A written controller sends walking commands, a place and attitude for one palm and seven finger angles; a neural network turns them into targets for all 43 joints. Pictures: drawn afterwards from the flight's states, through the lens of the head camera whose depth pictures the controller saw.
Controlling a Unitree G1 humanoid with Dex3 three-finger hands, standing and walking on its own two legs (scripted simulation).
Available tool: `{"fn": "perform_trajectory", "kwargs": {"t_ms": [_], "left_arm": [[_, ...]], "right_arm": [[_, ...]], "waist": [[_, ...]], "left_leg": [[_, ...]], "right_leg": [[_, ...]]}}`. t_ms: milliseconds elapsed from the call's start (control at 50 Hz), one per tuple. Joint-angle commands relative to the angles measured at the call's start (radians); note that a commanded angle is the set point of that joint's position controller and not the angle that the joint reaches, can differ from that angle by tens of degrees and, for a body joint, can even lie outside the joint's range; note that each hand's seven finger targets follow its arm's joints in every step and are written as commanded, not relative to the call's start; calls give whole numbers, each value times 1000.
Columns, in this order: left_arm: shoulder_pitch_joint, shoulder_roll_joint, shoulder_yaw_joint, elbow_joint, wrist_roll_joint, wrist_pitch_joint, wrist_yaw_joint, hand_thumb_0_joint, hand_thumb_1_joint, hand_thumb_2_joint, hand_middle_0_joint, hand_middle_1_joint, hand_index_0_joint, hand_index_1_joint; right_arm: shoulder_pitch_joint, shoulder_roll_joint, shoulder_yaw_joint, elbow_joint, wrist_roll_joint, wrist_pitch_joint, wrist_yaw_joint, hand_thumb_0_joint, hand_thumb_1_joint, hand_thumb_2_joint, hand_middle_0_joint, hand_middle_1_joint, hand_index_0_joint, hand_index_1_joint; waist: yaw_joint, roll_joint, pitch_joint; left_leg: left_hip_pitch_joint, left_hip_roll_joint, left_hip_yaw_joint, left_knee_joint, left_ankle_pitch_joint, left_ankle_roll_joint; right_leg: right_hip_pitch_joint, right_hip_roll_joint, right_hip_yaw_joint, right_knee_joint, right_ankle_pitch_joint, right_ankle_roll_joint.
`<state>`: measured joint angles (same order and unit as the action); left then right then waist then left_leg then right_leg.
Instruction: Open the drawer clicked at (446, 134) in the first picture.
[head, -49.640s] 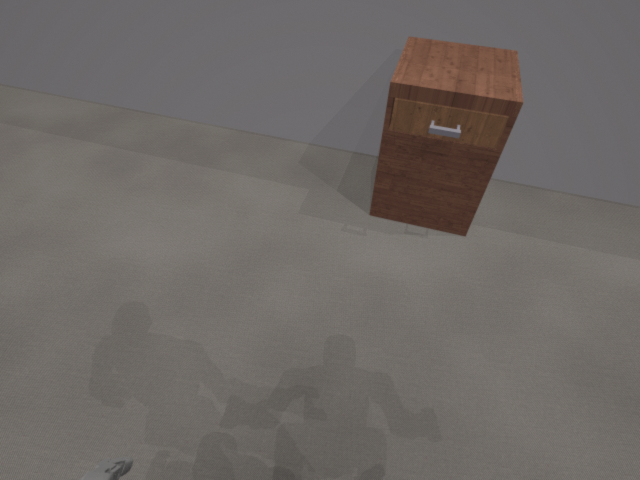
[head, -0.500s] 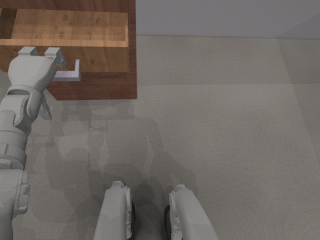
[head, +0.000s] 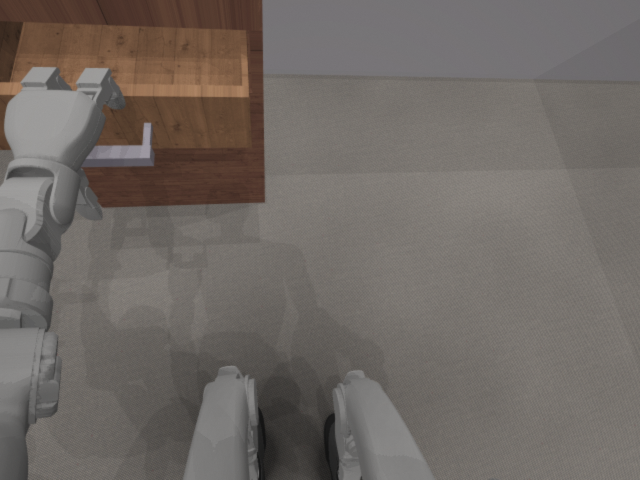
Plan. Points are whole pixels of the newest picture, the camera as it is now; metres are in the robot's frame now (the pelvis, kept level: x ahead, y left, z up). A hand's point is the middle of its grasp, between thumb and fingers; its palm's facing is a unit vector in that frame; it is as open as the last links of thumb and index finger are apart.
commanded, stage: re-aim the fingers above the handle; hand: left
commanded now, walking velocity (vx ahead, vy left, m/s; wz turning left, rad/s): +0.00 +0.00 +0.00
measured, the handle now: (113, 143) +0.57 +0.28 -0.09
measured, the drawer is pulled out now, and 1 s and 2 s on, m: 0.12 0.12 0.12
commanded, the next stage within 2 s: lower the fingers behind the handle in 0.22 s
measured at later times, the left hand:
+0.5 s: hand (77, 146) +0.52 +0.29 -0.03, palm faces +0.06 -0.01 -1.00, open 13.9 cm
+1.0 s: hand (96, 174) +0.51 +0.29 -0.08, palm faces -0.02 +0.01 -1.00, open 13.8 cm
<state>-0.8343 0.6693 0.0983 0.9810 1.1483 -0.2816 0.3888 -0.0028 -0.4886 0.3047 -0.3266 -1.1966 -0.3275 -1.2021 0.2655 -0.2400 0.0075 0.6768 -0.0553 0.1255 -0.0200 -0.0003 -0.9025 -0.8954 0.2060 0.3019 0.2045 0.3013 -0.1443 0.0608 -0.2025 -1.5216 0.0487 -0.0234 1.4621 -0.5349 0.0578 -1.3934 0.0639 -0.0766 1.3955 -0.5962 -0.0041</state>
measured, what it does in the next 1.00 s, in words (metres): stands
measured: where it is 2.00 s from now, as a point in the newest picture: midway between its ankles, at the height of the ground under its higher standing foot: (298, 474)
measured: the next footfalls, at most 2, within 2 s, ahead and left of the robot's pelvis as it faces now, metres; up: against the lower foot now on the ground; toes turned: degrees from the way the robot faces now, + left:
none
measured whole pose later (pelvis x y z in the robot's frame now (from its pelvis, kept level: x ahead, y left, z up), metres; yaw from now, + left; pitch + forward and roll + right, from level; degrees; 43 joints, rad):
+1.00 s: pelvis -0.01 -0.01 -0.05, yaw -1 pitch +38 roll -7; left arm -0.90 0.73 0.14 1.07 1.18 -0.22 0.42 0.00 -0.49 0.31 -0.32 -1.23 -0.32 -1.20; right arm 0.27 -0.26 0.01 0.65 -0.07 0.11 0.00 0.00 -0.90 -0.90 0.20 0.30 0.20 0.30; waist -0.14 0.07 -0.19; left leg -1.73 0.06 -0.03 1.63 -0.57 0.05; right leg -1.61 0.07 -0.08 1.59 -0.64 -0.02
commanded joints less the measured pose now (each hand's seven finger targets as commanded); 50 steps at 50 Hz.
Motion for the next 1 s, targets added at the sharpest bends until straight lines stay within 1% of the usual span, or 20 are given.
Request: {"fn": "perform_trajectory", "kwargs": {"t_ms": [0, 40, 100, 140, 200, 240, 280, 300, 340, 400, 440, 480, 540, 560, 600, 640, 720, 780, 820, 980], "left_arm": [[-307, 347, 113, 63, 13, 132, 114, 0, -500, 300, -300, -1200, -300, -1200], [-254, 309, 76, 127, 23, 189, 87, 0, -500, 300, -300, -1200, -300, -1200], [-336, 245, -6, 9, 11, 205, -8, 0, -500, 300, -300, -1200, -300, -1200], [-397, 183, -54, -140, -35, 158, -85, 0, -500, 300, -300, -1200, -300, -1200], [-502, 226, -19, -404, -92, 31, -137, 0, -500, 300, -300, -1200, -300, -1200], [-486, 310, 59, -472, -86, -32, -113, 0, -500, 300, -300, -1200, -300, -1200], [-441, 245, 33, -349, -51, -37, -51, 0, -500, 300, -300, -1200, -300, -1200], [-442, 263, 61, -306, -34, -37, -8, 0, -500, 300, -300, -1200, -300, -1200], [-388, 282, 102, -146, -16, 8, 71, 0, -500, 300, -300, -1200, -300, -1200], [-354, 251, 69, 77, 9, 131, 148, 0, -500, 300, -300, -1200, -300, -1200], [-345, 206, 28, 157, 36, 210, 145, 0, -500, 300, -300, -1200, -300, -1200], [-390, 218, -1, 114, 54, 257, 102, 0, -500, 300, -300, -1200, -300, -1200], [-481, 206, -34, -39, 22, 240, -6, 0, -500, 300, -300, -1200, -300, -1200], [-450, 224, -27, -17, 18, 246, -32, 0, -500, 300, -300, -1200, -300, -1200], [-436, 235, -34, 1, 7, 240, -83, 0, -500, 300, -300, -1200, -300, -1200], [-480, 307, 15, -90, -6, 169, -103, 0, -500, 300, -300, -1200, -300, -1200], [-436, 330, 66, -194, -4, 19, -72, 0, -500, 300, -300, -1200, -300, -1200], [-360, 274, 50, -81, -1, 2, -26, 0, -500, 300, -300, -1200, -300, -1200], [-335, 295, 72, -18, -3, 22, 9, 0, -500, 300, -300, -1200, -300, -1200], [-448, 374, 123, -150, 23, 70, 55, 0, -500, 300, -300, -1200, -300, -1200]], "right_arm": [[170, -206, -49, -63, -3, 9, 13, 0, -900, -900, 200, 300, 200, 300], [180, -214, -49, -79, 2, 15, 25, 0, -900, -900, 200, 300, 200, 300], [203, -218, -63, -81, 10, 21, 21, 0, -900, -900, 200, 300, 200, 300], [201, -207, -79, -76, 10, 14, 10, 0, -900, -900, 200, 300, 200, 300], [199, -200, -97, -41, 9, -5, -20, 0, -900, -900, 200, 300, 200, 300], [201, -204, -100, -17, 4, -21, -38, 0, -900, -900, 200, 300, 200, 300], [190, -191, -93, 4, 2, -23, -38, 0, -900, -900, 200, 300, 200, 300], [188, -190, -88, 6, -1, -21, -34, 0, -900, -900, 200, 300, 200, 300], [174, -188, -72, -6, -9, -13, -15, 0, -900, -900, 200, 300, 200, 300], [174, -203, -57, -44, -13, -6, 12, 0, -900, -900, 200, 300, 200, 300], [183, -214, -59, -56, -10, -2, 30, 0, -900, -900, 200, 300, 200, 300], [202, -224, -61, -64, -4, 6, 35, 0, -900, -900, 200, 300, 200, 300], [218, -216, -73, -64, -1, 7, 22, 0, -900, -900, 200, 300, 200, 300], [230, -215, -73, -58, 7, 11, 18, 0, -900, -900, 200, 300, 200, 300], [226, -210, -61, -54, 16, 12, 3, 0, -900, -900, 200, 300, 200, 300], [214, -204, -55, -51, 13, 2, -11, 0, -900, -900, 200, 300, 200, 300], [179, -185, -59, -47, 3, -26, -23, 0, -900, -900, 200, 300, 200, 300], [184, -187, -58, -39, -5, -32, -12, 0, -900, -900, 200, 300, 200, 300], [188, -195, -52, -48, -7, -28, -2, 0, -900, -900, 200, 300, 200, 300], [215, -207, -72, -39, -13, -15, 19, 0, -900, -900, 200, 300, 200, 300]], "waist": [[4, 111, -404], [15, 109, -447], [-10, 140, -575], [-32, 146, -671], [-31, 219, -759], [-10, 246, -739], [-20, 228, -576], [-21, 213, -526], [-6, 195, -439], [-27, 127, -367], [-23, 158, -414], [-23, 180, -515], [-45, 170, -678], [-37, 162, -676], [-49, 105, -566], [-39, 116, -563], [-11, 192, -588], [-24, 143, -454], [-20, 103, -430], [-5, 198, -720]], "left_leg": [[450, -23, -54, -143, 267, -8], [485, -23, -53, -158, 289, -11], [612, -7, -63, -162, 340, -13], [707, 2, -86, -159, 372, -11], [818, 4, -108, -162, 410, -14], [860, 9, -124, -167, 450, -28], [781, 7, -126, -153, 409, -32], [725, 8, -125, -143, 376, -28], [600, 1, -110, -137, 315, -22], [460, -16, -87, -134, 229, -18], [509, -11, -92, -147, 258, -26], [572, -4, -92, -141, 304, -29], [658, 4, -97, -121, 361, -18], [654, 0, -91, -123, 350, -16], [547, -6, -73, -117, 258, -4], [492, -6, -65, -102, 222, 6], [491, -8, -61, -55, 245, 6], [402, -4, -64, -34, 204, 4], [332, -9, -57, -23, 185, 6], [470, -3, -59, 19, 327, -4]], "right_leg": [[58, 21, -2, -145, 205, -45], [94, 26, -7, -146, 232, -46], [107, 29, -5, -155, 273, -39], [111, 26, 4, -164, 288, -38], [100, 21, 18, -168, 291, -42], [37, 19, 16, -153, 284, -51], [-62, 17, -1, -136, 241, -55], [-83, 16, -10, -123, 224, -54], [-90, 13, -12, -113, 190, -58], [-65, 14, -19, -115, 163, -51], [-61, 16, -24, -108, 180, -53], [-22, 23, -23, -107, 217, -50], [37, 27, -11, -113, 262, -41], [51, 28, -10, -122, 258, -39], [61, 29, 0, -136, 214, -36], [70, 24, 17, -125, 194, -38], [5, 28, 29, -81, 182, -50], [-72, 29, 13, -62, 149, -50], [-61, 30, 12, -51, 147, -49], [6, 32, 16, -6, 251, -41]]}}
